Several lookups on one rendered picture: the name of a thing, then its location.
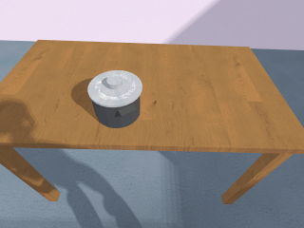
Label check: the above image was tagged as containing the lid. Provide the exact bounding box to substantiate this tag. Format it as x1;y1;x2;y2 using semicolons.
87;70;143;107

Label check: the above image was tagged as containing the table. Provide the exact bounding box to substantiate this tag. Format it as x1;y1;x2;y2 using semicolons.
0;40;304;204

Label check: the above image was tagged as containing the knob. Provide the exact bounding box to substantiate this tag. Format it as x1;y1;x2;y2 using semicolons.
106;75;123;89

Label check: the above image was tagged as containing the pot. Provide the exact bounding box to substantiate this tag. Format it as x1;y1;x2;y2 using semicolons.
91;96;141;128

